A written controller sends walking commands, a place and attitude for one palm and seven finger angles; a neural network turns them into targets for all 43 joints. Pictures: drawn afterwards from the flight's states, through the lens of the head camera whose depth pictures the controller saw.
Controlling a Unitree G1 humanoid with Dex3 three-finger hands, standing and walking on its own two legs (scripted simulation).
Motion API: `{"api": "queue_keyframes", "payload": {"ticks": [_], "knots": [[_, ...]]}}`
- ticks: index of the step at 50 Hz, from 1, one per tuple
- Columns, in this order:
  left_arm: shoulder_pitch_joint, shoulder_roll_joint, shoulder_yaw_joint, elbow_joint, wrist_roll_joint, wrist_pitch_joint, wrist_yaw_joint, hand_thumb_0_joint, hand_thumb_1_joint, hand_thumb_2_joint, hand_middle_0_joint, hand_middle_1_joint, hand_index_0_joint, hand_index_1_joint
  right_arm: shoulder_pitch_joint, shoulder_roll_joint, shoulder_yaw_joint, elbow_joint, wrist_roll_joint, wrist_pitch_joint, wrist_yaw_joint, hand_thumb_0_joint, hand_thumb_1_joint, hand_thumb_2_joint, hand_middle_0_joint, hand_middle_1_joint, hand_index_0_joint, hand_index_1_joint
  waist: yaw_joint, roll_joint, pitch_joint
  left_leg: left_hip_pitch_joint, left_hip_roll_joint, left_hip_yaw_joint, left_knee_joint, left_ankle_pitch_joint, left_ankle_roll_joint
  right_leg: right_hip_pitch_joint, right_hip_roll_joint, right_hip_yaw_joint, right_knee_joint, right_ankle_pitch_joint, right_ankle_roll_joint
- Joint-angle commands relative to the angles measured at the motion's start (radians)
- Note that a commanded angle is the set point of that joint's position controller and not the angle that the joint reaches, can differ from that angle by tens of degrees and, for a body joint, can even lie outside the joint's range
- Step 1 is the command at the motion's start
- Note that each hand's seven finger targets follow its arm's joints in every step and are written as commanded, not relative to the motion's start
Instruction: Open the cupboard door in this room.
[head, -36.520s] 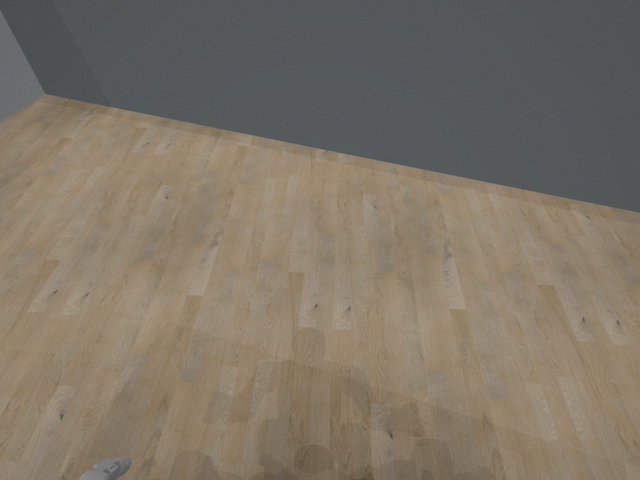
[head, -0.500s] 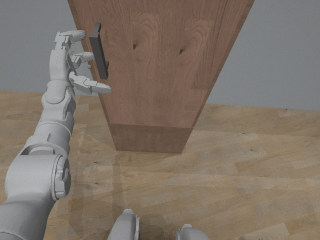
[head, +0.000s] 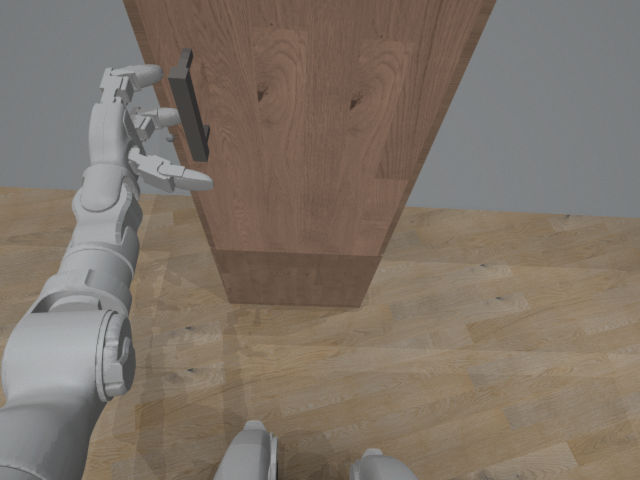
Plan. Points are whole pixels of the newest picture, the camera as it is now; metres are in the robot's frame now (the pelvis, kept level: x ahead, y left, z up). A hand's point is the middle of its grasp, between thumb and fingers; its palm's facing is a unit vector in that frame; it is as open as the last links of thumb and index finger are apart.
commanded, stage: move the hooked fingers beside the handle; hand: left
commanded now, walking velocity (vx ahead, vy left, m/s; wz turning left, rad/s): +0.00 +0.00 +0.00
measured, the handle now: (194, 108) +0.55 +0.17 +0.10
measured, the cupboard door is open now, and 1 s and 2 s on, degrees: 0 0 0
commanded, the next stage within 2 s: none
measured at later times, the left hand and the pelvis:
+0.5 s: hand (160, 134) +0.50 +0.20 +0.11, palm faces +0.04 -1.00 +0.00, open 14.6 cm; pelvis +0.01 +0.00 +0.01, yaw -2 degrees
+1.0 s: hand (152, 137) +0.51 +0.21 +0.10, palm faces +0.01 -1.00 +0.01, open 14.0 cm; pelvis +0.02 +0.00 +0.01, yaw -4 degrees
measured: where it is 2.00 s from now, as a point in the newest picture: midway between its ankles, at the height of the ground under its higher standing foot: outside the picture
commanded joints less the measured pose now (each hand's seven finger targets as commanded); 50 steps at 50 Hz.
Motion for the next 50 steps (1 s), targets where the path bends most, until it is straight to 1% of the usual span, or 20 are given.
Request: {"api": "queue_keyframes", "payload": {"ticks": [1,4,7,8,10,19,20,21,22,25,27,28,33,35,38,40,43,45,48,50], "knots": [[-0.549,-0.015,-0.097,-0.245,0.047,-0.057,-0.090,0.000,-0.500,0.300,-0.300,-1.200,-0.300,-1.200,0.137,-0.182,-0.059,-0.051,0.006,-0.014,-0.017,0.000,-0.900,-0.900,0.200,0.300,0.200,0.300,-0.125,0.141,-0.405,0.639,0.010,-0.078,-0.115,0.144,0.003,-0.194,0.049,0.041,-0.150,0.186,-0.025],[-0.552,-0.019,-0.100,-0.264,0.037,-0.058,-0.099,0.000,-0.500,0.300,-0.300,-1.200,-0.300,-1.200,0.137,-0.181,-0.058,-0.057,0.007,-0.013,-0.018,0.000,-0.900,-0.900,0.200,0.300,0.200,0.300,-0.127,0.143,-0.402,0.638,0.008,-0.076,-0.116,0.145,0.006,-0.187,0.049,0.042,-0.153,0.187,-0.025],[-0.527,0.024,-0.062,-0.239,0.037,-0.049,-0.100,0.000,-0.500,0.300,-0.300,-1.200,-0.300,-1.200,0.137,-0.186,-0.058,-0.056,0.009,-0.006,-0.021,0.000,-0.900,-0.900,0.200,0.300,0.200,0.300,-0.123,0.110,-0.385,0.608,0.008,-0.070,-0.116,0.137,0.008,-0.176,0.050,0.046,-0.162,0.187,-0.021],[-0.533,0.016,-0.071,-0.236,0.034,-0.046,-0.104,0.000,-0.500,0.300,-0.300,-1.200,-0.300,-1.200,0.135,-0.185,-0.058,-0.057,0.012,-0.005,-0.022,0.000,-0.900,-0.900,0.200,0.300,0.200,0.300,-0.132,0.105,-0.374,0.602,0.008,-0.065,-0.117,0.128,0.010,-0.177,0.051,0.047,-0.166,0.183,-0.018],[-0.527,0.060,-0.035,-0.245,0.035,-0.051,-0.108,0.000,-0.500,0.300,-0.300,-1.200,-0.300,-1.200,0.139,-0.187,-0.058,-0.054,0.012,-0.003,-0.023,0.000,-0.900,-0.900,0.200,0.300,0.200,0.300,-0.120,0.118,-0.395,0.609,0.009,-0.059,-0.112,0.161,0.011,-0.162,0.050,0.052,-0.164,0.204,-0.019],[-0.410,0.141,0.044,-0.249,0.011,-0.045,-0.154,0.000,-0.500,0.300,-0.300,-1.200,-0.300,-1.200,0.134,-0.187,-0.054,-0.073,0.017,0.020,-0.026,0.000,-0.900,-0.900,0.200,0.300,0.200,0.300,-0.084,0.115,-0.416,0.596,0.006,-0.037,-0.103,0.250,0.017,-0.083,0.055,0.056,-0.167,0.279,-0.020],[-0.414,0.142,0.043,-0.243,0.010,-0.043,-0.161,0.000,-0.500,0.300,-0.300,-1.200,-0.300,-1.200,0.130,-0.186,-0.053,-0.073,0.019,0.023,-0.027,0.000,-0.900,-0.900,0.200,0.300,0.200,0.300,-0.090,0.112,-0.408,0.588,0.006,-0.032,-0.104,0.249,0.018,-0.083,0.054,0.060,-0.170,0.286,-0.016],[-0.382,0.161,0.062,-0.224,0.008,-0.038,-0.164,0.000,-0.500,0.300,-0.300,-1.200,-0.300,-1.200,0.129,-0.187,-0.051,-0.077,0.020,0.028,-0.027,0.000,-0.900,-0.900,0.200,0.300,0.200,0.300,-0.079,0.098,-0.390,0.568,0.007,-0.031,-0.107,0.236,0.017,-0.073,0.055,0.057,-0.170,0.277,-0.017],[-0.395,0.158,0.058,-0.231,0.004,-0.036,-0.169,0.000,-0.500,0.300,-0.300,-1.200,-0.300,-1.200,0.127,-0.187,-0.051,-0.082,0.022,0.030,-0.029,0.000,-0.900,-0.900,0.200,0.300,0.200,0.300,-0.092,0.075,-0.377,0.553,0.006,-0.026,-0.109,0.224,0.021,-0.070,0.055,0.061,-0.177,0.278,-0.012],[-0.369,0.244,0.123,-0.228,0.005,-0.035,-0.180,0.000,-0.500,0.300,-0.300,-1.200,-0.300,-1.200,0.128,-0.192,-0.049,-0.088,0.023,0.038,-0.035,0.000,-0.900,-0.900,0.200,0.300,0.200,0.300,-0.074,0.080,-0.393,0.528,0.004,-0.015,-0.105,0.248,0.024,-0.030,0.052,0.071,-0.168,0.316,-0.011],[-0.328,0.219,0.113,-0.240,0.002,-0.034,-0.193,0.000,-0.500,0.300,-0.300,-1.200,-0.300,-1.200,0.126,-0.185,-0.049,-0.101,0.024,0.044,-0.034,0.000,-0.900,-0.900,0.200,0.300,0.200,0.300,-0.062,0.100,-0.408,0.548,0.004,-0.012,-0.105,0.281,0.021,-0.021,0.053,0.066,-0.163,0.337,-0.012],[-0.328,0.217,0.110,-0.241,0.000,-0.032,-0.198,0.000,-0.500,0.300,-0.300,-1.200,-0.300,-1.200,0.121,-0.185,-0.050,-0.103,0.024,0.046,-0.034,0.000,-0.900,-0.900,0.200,0.300,0.200,0.300,-0.068,0.102,-0.400,0.551,0.005,-0.011,-0.103,0.272,0.021,-0.030,0.053,0.066,-0.166,0.331,-0.010],[-0.280,0.300,0.172,-0.194,-0.005,-0.014,-0.216,0.000,-0.500,0.300,-0.300,-1.200,-0.300,-1.200,0.124,-0.192,-0.047,-0.116,0.029,0.063,-0.044,0.000,-0.900,-0.900,0.200,0.300,0.200,0.300,-0.061,0.053,-0.367,0.485,0.005,0.001,-0.105,0.260,0.027,0.009,0.053,0.076,-0.169,0.349,-0.004],[-0.280,0.334,0.198,-0.225,-0.004,-0.018,-0.223,0.000,-0.500,0.300,-0.300,-1.200,-0.300,-1.200,0.126,-0.194,-0.046,-0.123,0.027,0.066,-0.044,0.000,-0.900,-0.900,0.200,0.300,0.200,0.300,-0.044,0.089,-0.407,0.507,0.004,0.002,-0.102,0.292,0.025,0.024,0.052,0.076,-0.157,0.371,-0.006],[-0.238,0.309,0.188,-0.249,-0.013,-0.017,-0.233,0.000,-0.500,0.300,-0.300,-1.200,-0.300,-1.200,0.123,-0.188,-0.048,-0.133,0.028,0.073,-0.044,0.000,-0.900,-0.900,0.200,0.300,0.200,0.300,-0.037,0.113,-0.419,0.549,0.010,0.000,-0.103,0.334,0.019,0.013,0.056,0.066,-0.155,0.385,-0.009],[-0.256,0.320,0.201,-0.287,-0.021,-0.026,-0.231,0.000,-0.500,0.300,-0.300,-1.200,-0.300,-1.200,0.121,-0.189,-0.049,-0.138,0.027,0.075,-0.044,0.000,-0.900,-0.900,0.200,0.300,0.200,0.300,-0.037,0.109,-0.442,0.567,0.010,-0.002,-0.103,0.353,0.021,0.022,0.058,0.068,-0.155,0.399,-0.007],[-0.260,0.374,0.243,-0.262,-0.024,-0.024,-0.226,0.000,-0.500,0.300,-0.300,-1.200,-0.300,-1.200,0.120,-0.196,-0.048,-0.136,0.031,0.081,-0.051,0.000,-0.900,-0.900,0.200,0.300,0.200,0.300,-0.045,0.056,-0.394,0.512,0.012,0.003,-0.106,0.307,0.024,0.037,0.059,0.073,-0.163,0.381,-0.003],[-0.299,0.417,0.269,-0.289,-0.015,-0.042,-0.218,0.000,-0.500,0.300,-0.300,-1.200,-0.300,-1.200,0.120,-0.196,-0.046,-0.137,0.030,0.081,-0.056,0.000,-0.900,-0.900,0.200,0.300,0.200,0.300,-0.041,0.091,-0.420,0.523,0.010,0.001,-0.106,0.317,0.023,0.042,0.057,0.078,-0.155,0.383,-0.004],[-0.291,0.414,0.269,-0.352,-0.006,-0.071,-0.211,0.000,-0.500,0.300,-0.300,-1.200,-0.300,-1.200,0.117,-0.190,-0.047,-0.139,0.026,0.077,-0.056,0.000,-0.900,-0.900,0.200,0.300,0.200,0.300,-0.026,0.171,-0.473,0.606,0.015,-0.008,-0.102,0.384,0.012,0.027,0.059,0.072,-0.145,0.399,-0.012],[-0.270,0.405,0.265,-0.319,-0.004,-0.071,-0.212,0.000,-0.500,0.300,-0.300,-1.200,-0.300,-1.200,0.119,-0.191,-0.047,-0.133,0.026,0.079,-0.055,0.000,-0.900,-0.900,0.200,0.300,0.200,0.300,-0.037,0.148,-0.457,0.610,0.021,-0.012,-0.100,0.385,0.011,0.005,0.062,0.068,-0.148,0.391,-0.009]]}}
